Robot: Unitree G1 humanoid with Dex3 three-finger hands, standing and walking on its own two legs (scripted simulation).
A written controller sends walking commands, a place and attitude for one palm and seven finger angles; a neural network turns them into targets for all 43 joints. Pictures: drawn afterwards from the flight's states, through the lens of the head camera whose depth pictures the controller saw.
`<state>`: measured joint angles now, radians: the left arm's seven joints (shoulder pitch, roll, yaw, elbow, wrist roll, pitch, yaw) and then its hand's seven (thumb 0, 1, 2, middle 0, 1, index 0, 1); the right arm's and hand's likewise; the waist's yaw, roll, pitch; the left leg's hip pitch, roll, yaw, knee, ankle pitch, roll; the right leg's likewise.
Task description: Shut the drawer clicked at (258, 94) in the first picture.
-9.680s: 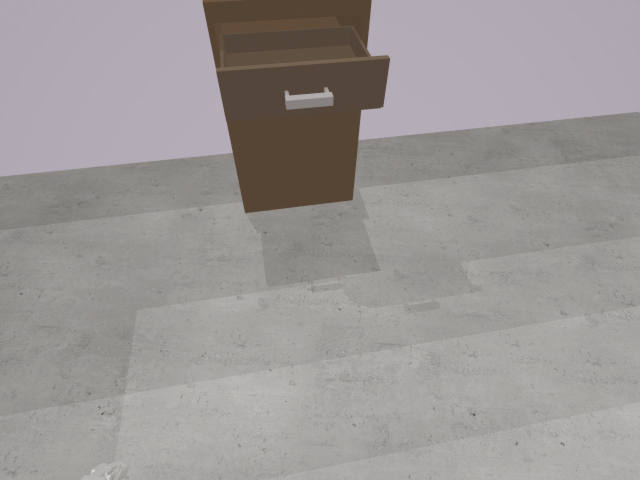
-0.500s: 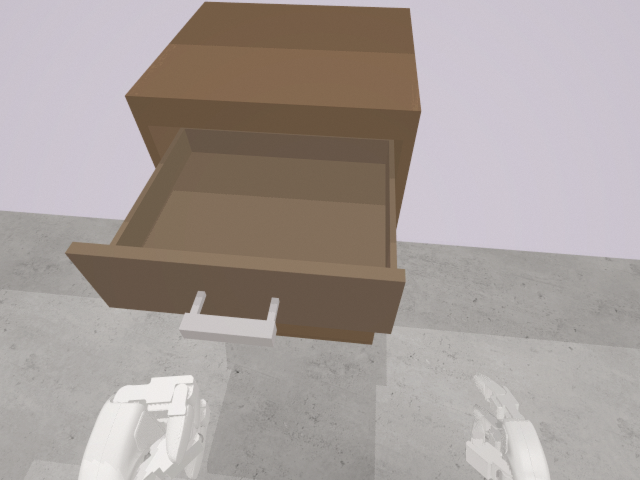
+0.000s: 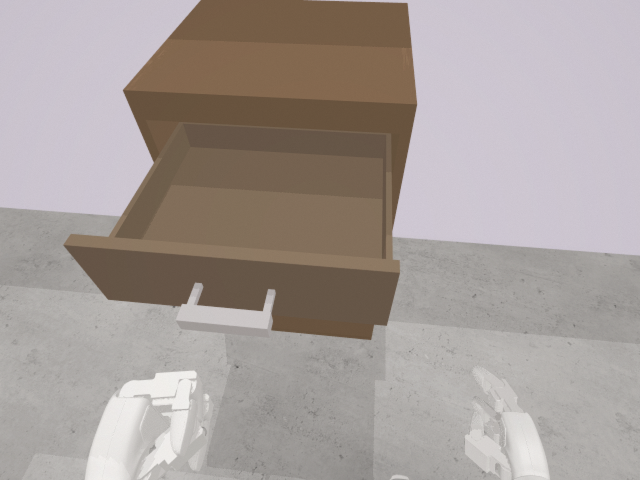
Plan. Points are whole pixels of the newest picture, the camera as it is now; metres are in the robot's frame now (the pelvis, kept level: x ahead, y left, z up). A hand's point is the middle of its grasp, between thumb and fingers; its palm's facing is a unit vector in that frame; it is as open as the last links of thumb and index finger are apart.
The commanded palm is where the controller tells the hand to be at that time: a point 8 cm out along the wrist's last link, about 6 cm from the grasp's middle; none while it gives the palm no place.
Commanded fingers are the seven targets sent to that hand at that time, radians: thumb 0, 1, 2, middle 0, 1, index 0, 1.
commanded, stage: bring the fist close to the handle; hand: left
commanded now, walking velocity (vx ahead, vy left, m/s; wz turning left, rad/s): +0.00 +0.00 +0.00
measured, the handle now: (229, 306) +0.34 +0.15 +0.01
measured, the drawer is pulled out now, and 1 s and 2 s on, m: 0.29 0.29 0.25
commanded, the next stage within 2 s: push the drawer shut in 1.26 s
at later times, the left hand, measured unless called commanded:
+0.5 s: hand (229, 398) +0.21 +0.12 +0.04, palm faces -0.06 -1.00 -0.03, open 3.3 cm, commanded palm +0.19 +0.18 +0.04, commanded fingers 0.00 0.90 0.90 -1.40 -1.60 -1.40 -1.60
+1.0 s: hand (237, 374) +0.25 +0.13 +0.00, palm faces -0.08 -1.00 -0.02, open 3.3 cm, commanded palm +0.22 +0.18 +0.01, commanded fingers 0.00 0.90 0.90 -1.40 -1.60 -1.40 -1.60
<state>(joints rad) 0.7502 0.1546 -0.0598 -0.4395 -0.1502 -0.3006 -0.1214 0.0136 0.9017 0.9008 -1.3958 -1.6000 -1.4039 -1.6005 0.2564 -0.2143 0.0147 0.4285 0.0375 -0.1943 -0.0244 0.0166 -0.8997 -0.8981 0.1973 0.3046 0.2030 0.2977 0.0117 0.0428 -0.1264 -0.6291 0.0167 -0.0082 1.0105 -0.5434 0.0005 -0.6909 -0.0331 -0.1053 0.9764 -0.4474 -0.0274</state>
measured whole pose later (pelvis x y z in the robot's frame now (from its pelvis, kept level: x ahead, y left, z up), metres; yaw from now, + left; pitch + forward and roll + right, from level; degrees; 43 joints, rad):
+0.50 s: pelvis +0.00 +0.00 -0.02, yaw +0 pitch +15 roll -1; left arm 0.51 0.15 -0.05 -0.21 -0.12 -0.36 -0.08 0.01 0.90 0.90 -1.39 -1.60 -1.40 -1.60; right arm 0.26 -0.23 0.01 0.45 0.01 -0.17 -0.01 0.02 -0.90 -0.90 0.20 0.30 0.20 0.30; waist -0.02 0.03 -0.14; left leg -0.79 0.02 0.00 1.12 -0.58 0.00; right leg -0.86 -0.04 -0.10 1.08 -0.48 -0.03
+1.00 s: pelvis -0.01 +0.01 -0.04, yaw -1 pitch +19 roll -1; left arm 0.30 0.15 -0.03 -0.06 -0.13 -0.37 -0.08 0.02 0.90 0.90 -1.39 -1.60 -1.40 -1.60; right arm 0.22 -0.23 0.01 0.46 0.01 -0.12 0.00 0.02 -0.90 -0.90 0.20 0.30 0.20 0.30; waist -0.02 0.02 -0.16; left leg -0.96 0.02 0.00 1.24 -0.62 0.01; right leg -1.02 -0.04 -0.10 1.19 -0.51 -0.02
